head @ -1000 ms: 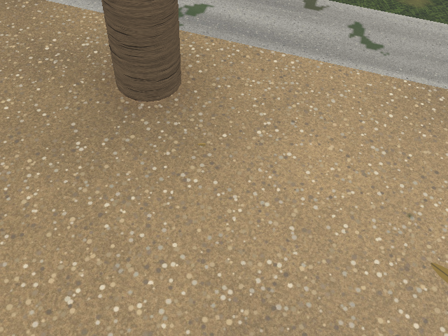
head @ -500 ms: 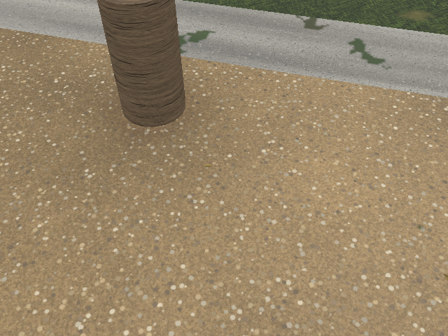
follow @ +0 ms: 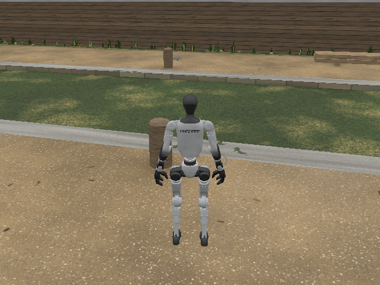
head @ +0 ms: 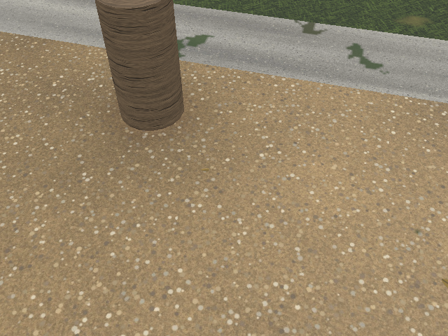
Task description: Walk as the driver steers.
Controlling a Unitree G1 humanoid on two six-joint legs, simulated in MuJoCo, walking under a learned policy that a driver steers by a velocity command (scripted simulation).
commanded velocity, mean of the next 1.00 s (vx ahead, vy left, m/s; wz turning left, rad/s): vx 0.33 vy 0.00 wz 0.00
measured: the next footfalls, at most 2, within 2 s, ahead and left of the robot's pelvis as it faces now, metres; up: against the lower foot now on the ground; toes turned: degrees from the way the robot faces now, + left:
right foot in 0.60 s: +0.42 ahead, -0.11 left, +0.00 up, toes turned -2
left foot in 1.04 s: +0.53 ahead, +0.11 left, +0.00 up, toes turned +0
